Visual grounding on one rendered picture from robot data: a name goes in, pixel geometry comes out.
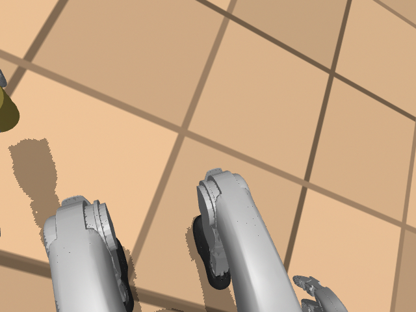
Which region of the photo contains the left robot foot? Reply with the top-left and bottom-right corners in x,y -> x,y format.
116,238 -> 134,312

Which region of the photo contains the right robot hand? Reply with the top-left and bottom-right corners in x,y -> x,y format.
292,276 -> 348,312

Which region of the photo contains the right robot foot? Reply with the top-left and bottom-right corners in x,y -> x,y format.
193,215 -> 231,290

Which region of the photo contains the cup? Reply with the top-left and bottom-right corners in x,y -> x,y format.
0,86 -> 20,132

